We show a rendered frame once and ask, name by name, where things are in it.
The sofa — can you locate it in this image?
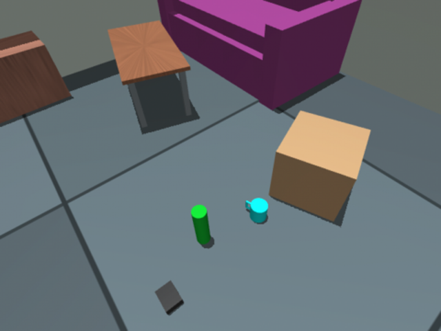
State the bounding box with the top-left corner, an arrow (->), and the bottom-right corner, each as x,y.
157,0 -> 362,110

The coffee table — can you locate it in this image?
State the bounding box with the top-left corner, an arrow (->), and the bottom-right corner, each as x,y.
107,21 -> 192,128

